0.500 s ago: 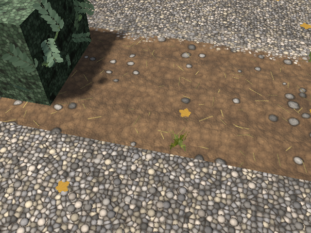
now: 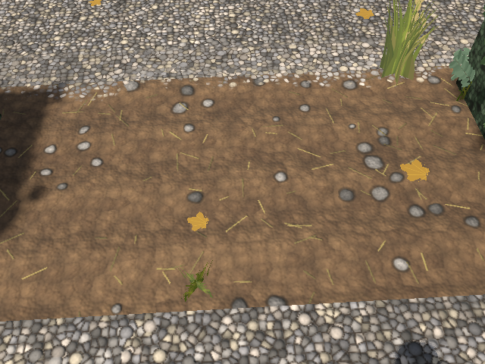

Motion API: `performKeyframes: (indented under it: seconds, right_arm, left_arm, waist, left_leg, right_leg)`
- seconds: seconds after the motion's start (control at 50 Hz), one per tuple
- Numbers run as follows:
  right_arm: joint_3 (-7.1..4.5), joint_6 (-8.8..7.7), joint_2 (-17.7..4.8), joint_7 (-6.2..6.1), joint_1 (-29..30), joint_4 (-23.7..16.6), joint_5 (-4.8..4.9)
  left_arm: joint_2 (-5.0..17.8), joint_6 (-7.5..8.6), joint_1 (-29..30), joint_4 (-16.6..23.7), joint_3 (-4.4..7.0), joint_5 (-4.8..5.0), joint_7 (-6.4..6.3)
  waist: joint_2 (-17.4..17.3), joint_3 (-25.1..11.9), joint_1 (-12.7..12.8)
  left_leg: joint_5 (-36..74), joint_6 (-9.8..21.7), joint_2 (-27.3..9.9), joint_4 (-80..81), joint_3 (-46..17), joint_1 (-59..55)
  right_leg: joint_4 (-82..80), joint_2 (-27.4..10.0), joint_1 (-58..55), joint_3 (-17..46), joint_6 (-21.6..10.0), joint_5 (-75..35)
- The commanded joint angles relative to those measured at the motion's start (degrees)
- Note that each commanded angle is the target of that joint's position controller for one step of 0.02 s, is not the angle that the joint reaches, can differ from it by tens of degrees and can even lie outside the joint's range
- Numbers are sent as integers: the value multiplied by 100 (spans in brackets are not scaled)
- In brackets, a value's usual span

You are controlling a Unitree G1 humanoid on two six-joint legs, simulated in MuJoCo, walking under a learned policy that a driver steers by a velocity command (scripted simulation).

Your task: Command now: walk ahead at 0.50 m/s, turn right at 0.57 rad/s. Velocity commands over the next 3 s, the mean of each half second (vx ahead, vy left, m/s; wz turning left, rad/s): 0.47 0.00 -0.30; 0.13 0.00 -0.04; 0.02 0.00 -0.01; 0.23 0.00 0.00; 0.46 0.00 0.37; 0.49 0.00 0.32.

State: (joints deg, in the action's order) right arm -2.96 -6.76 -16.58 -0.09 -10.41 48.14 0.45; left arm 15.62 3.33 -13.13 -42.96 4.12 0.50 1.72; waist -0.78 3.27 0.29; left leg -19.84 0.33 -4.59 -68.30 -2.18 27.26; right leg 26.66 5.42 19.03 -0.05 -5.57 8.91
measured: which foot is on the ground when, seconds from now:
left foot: up 0.00-0.32, down 0.34-1.00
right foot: down 0.00-0.34, up 0.36-0.76, down 0.78-1.00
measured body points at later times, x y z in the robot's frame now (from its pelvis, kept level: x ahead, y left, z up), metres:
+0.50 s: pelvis +0.29 +0.05 +0.00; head +0.33 +0.06 +0.45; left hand +0.42 +0.31 -0.12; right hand +0.39 -0.23 -0.11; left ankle +0.36 +0.13 -0.74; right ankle +0.19 -0.07 -0.64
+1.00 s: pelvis +0.41 +0.00 +0.00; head +0.43 -0.01 +0.45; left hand +0.62 +0.23 -0.10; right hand +0.46 -0.26 -0.14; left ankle +0.36 +0.13 -0.74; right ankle +0.45 -0.11 -0.74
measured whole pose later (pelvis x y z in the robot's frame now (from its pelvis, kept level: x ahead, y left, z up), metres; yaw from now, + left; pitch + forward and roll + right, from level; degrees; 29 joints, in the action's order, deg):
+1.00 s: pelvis +0.41 +0.00 +0.00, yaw -7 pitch +1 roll +0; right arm -0.6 -0.1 -14.5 -0.6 -11.4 53.2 -0.6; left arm 12.8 0.9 -6.7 -42.8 2.4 -0.6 -0.3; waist -0.7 0.5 -1.4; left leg -21.9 -0.1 0.1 -29.3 0.5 8.1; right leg 31.7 0.7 20.2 0.4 -0.9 12.3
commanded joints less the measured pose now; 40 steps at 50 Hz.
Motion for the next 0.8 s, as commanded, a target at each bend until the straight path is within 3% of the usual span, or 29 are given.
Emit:
performKeyframes:
  seconds: [0.02, 0.06, 0.14, 0.18, 0.24, 0.3, 0.32, 0.34, 0.36, 0.38, 0.4, 0.42, 0.44, 0.46, 0.52, 0.6, 0.7, 0.76, 0.78, 0.8]
  right_arm:
    - [-173, 27, -581, -10, -158, -414, -102]
    - [-140, 84, -466, -33, 227, -573, -146]
    - [-17, 34, -217, 47, 943, -747, -106]
    - [-3, -4, -249, 102, 1248, -849, -44]
    - [-44, -60, -455, 171, 1487, -991, -27]
    - [-101, -112, -617, 207, 1212, -983, -33]
    - [-165, -129, -719, 192, 760, -867, -44]
    - [-260, -141, -923, 166, -3, -682, -87]
    - [-333, -130, -1257, 143, -949, -582, -144]
    - [-417, -58, -1457, 196, -1382, -335, -103]
    - [-270, -36, -913, 212, -1262, -391, 48]
    - [-195, -4, -686, 178, -783, -494, 18]
    - [-135, 29, -601, 170, -383, -585, -64]
    - [-98, 39, -511, 181, -196, -582, -99]
    - [-11, 8, -349, 175, -72, -429, -124]
    - [-97, 138, -704, 71, 49, -274, -82]
    - [-68, 309, -699, 44, -209, 5, -43]
    - [-26, 383, -622, 29, -74, 79, 43]
    - [17, 368, -498, 30, -272, 135, 7]
    - [61, 309, -367, 49, -621, 147, -147]
  left_arm:
    - [734, 127, 18, 479, 171, 1, -78]
    - [901, 133, -141, 457, 219, 34, -158]
    - [863, 95, -457, 336, 193, 46, -239]
    - [874, 109, -694, 206, 182, 47, -223]
    - [868, 88, -901, 59, 177, 56, -227]
    - [951, 6, -873, 1, 207, 27, -266]
    - [942, -22, -760, 28, 195, 25, -269]
    - [818, -33, -688, 87, 132, -11, -259]
    - [573, -22, -839, 202, 18, -122, -258]
    - [164, 67, -1671, 171, -90, 53, -227]
    - [700, 110, -1336, 105, -18, 121, -229]
    - [934, 122, -678, 243, 55, 147, -230]
    - [896, 123, -348, 317, 46, 58, -252]
    - [843, 113, -224, 368, 70, -46, -262]
    - [405, -3, -552, 311, -5, -31, -272]
    - [210, -103, -262, 367, -104, -68, -309]
    - [368, -151, 372, 460, -55, -58, -291]
    - [406, -117, 348, 435, -11, -108, -274]
    - [571, -103, 294, 422, 33, -157, -298]
    - [904, -121, 269, 470, 99, -196, -342]
  waist:
    - [212, -641, -172]
    - [184, -464, -105]
    - [465, -397, 240]
    - [551, -297, 404]
    - [576, -162, 456]
    - [724, -192, 248]
    - [725, -427, -17]
    - [619, -1034, -373]
    - [-45, -1922, -645]
    - [-1864, -2454, -331]
    - [-1184, -1965, -534]
    - [-630, -1159, -555]
    - [-119, -810, -379]
    - [1, -630, -222]
    - [-387, -780, 111]
    - [-469, -1007, 103]
    - [-448, -859, -158]
    - [-384, -723, 9]
    - [-176, -765, -16]
    - [342, -1042, -265]
  left_leg:
    - [355, -170, -279, 551, -195, 874]
    - [900, -341, -173, 1285, -83, 1002]
    - [2612, -354, 121, 3176, 96, 439]
    - [3033, -283, 205, 3549, 98, 249]
    - [2610, -59, 210, 3938, -28, 566]
    - [1800, 217, 301, 4097, 58, 352]
    - [1747, 358, 459, 4281, 236, -279]
    - [2021, 587, 295, 4153, 136, -1496]
    - [2167, 1035, -697, 3897, -1019, -3238]
    - [728, 1891, -1755, 4619, -3636, -4879]
    - [112, 1732, -1725, 5022, -3976, -4650]
    - [997, 1510, -1577, 5008, -3012, -3854]
    - [2487, 1402, -1360, 4977, -2243, -3063]
    - [3733, 1383, -1189, 4965, -1754, -2522]
    - [5254, 1317, -796, 5109, -845, -1944]
    - [5593, 1253, -593, 5206, -176, -1641]
    - [4411, 1133, -645, 5107, -228, -1855]
    - [3355, 892, -549, 4695, -365, -1785]
    - [2820, 648, -332, 4476, -345, -1631]
    - [1838, 388, 36, 4148, -149, -1235]
  right_leg:
    - [-1375, -1528, -1006, 1877, -1212, -1599]
    - [-1451, -1362, -759, 1591, -1135, -1786]
    - [-1401, -1000, -544, 1028, -724, -1313]
    - [-1438, -1138, -607, 1184, -674, -850]
    - [-1079, -1479, -1366, 1534, -650, -870]
    - [-633, -1712, -1925, 1745, -527, -1800]
    - [-151, -1539, -1956, 1610, -427, -2730]
    - [796, -1225, -1656, 1371, -279, -3113]
    - [2465, -755, -560, 1065, -61, -1668]
    - [4303, 106, 1541, 739, 346, 2113]
    - [4886, -134, 2221, 1171, 359, 2407]
    - [4967, -348, 2392, 1029, 397, 1962]
    - [4781, -597, 2125, 767, 471, 1622]
    - [4457, -754, 1900, 646, 541, 1503]
    - [3450, -929, 1181, 481, 689, 1298]
    - [1928, -873, 526, 233, 805, 247]
    - [921, -779, 255, 236, 710, -354]
    - [-155, -674, -345, 136, 462, -830]
    - [-434, -889, -825, 388, 331, -1806]
    - [-50, -1452, -1565, 860, 87, -3454]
